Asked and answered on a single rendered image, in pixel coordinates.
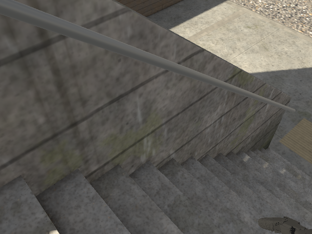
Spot stairs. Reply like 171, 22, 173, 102
0, 147, 312, 234

